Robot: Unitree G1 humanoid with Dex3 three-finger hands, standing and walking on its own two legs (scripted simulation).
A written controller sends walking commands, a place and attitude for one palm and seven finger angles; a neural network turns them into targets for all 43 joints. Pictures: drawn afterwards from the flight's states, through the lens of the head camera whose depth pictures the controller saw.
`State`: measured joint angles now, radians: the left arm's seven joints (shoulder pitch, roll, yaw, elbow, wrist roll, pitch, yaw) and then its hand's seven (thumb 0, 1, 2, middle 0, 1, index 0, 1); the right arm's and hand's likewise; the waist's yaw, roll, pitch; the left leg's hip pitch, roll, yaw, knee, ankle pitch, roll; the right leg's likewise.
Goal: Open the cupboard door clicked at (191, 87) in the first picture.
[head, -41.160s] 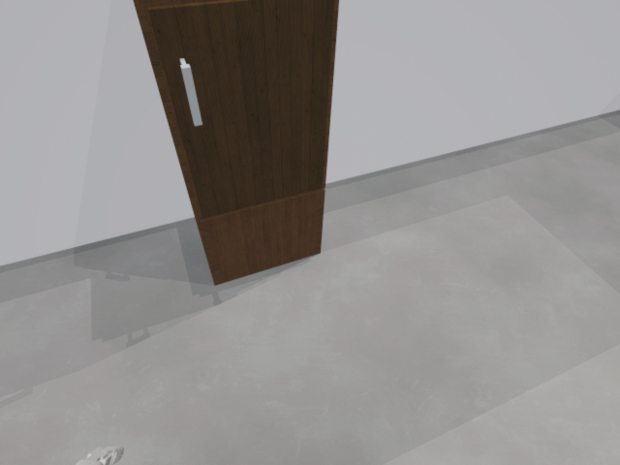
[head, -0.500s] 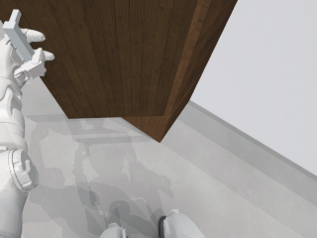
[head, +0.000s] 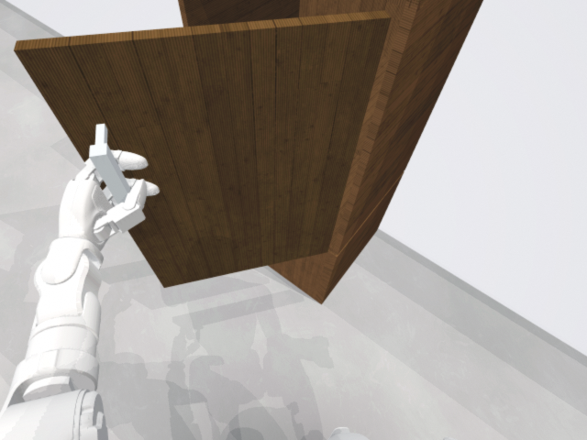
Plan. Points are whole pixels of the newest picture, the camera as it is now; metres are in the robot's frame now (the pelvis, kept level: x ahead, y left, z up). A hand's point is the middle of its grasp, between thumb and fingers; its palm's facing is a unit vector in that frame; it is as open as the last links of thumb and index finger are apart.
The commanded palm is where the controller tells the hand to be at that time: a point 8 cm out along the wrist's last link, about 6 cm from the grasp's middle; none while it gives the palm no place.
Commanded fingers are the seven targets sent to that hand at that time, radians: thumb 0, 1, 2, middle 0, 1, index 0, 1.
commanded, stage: pull the door open along its arc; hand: left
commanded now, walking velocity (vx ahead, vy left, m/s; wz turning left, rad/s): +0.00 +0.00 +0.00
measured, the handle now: (119, 176) +0.46 +0.23 +0.08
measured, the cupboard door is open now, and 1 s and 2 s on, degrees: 52 82 84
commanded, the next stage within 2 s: open thumb and fingers to let go in 0.62 s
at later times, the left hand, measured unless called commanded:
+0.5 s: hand (186, 282) +0.30 +0.12 +0.07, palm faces +0.41 -0.91 +0.01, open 5.5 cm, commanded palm +0.24 +0.16 +0.07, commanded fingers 0.00 0.90 0.90 -0.40 -1.35 -0.40 -1.35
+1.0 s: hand (217, 308) +0.27 +0.08 +0.08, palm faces +0.43 -0.90 -0.01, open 7.5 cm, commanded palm +0.22 +0.12 +0.07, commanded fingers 0.00 -0.15 0.45 -0.32 -1.24 -0.32 -1.24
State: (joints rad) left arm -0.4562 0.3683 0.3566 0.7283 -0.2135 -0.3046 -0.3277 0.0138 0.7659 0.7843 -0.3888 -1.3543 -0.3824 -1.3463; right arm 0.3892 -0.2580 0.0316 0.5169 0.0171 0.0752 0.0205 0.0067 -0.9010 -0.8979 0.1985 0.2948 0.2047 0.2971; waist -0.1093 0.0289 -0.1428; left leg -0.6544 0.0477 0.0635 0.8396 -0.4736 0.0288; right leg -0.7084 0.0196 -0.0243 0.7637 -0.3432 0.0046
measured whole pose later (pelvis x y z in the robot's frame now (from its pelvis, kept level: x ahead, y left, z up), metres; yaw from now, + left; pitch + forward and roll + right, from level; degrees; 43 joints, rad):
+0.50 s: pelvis -0.02 -0.03 +0.01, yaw +3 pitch +9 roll +0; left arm -0.05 0.00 0.04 0.25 -0.05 -0.25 0.35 0.02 0.75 0.78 -0.39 -1.35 -0.39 -1.35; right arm 0.26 -0.21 0.02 0.57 -0.05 -0.01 0.02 0.01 -0.90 -0.90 0.20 0.29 0.20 0.30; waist -0.02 0.03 -0.10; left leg -0.50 0.03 0.02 0.77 -0.42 -0.01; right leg -0.57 0.00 -0.07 0.76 -0.34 -0.03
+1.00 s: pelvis -0.02 -0.05 +0.01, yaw +5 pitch +6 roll +1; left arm 0.09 -0.04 -0.11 0.10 0.01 -0.21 0.43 0.01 0.42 0.69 -0.38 -1.31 -0.37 -1.30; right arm 0.18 -0.19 0.03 0.58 -0.07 -0.01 -0.02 0.01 -0.90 -0.90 0.20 0.29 0.20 0.30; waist 0.01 0.04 -0.08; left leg -0.46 0.03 -0.02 0.77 -0.42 -0.04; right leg -0.52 0.00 -0.10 0.78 -0.37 -0.06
